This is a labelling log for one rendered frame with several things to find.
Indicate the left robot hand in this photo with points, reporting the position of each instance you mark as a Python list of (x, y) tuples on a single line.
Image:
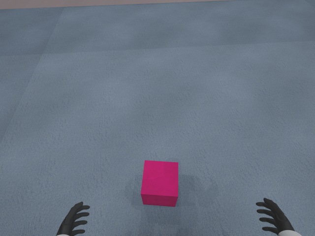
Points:
[(69, 223)]

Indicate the carton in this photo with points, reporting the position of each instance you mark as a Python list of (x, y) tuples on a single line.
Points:
[(160, 183)]

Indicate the right robot hand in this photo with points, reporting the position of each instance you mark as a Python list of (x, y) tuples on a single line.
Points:
[(279, 219)]

